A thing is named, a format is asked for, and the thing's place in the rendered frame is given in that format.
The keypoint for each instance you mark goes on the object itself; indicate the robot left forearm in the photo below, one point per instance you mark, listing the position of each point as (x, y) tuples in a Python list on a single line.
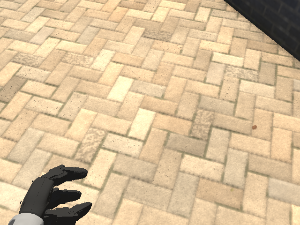
[(26, 219)]

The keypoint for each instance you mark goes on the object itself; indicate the left robot hand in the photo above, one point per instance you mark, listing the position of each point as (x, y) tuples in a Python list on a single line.
[(43, 196)]

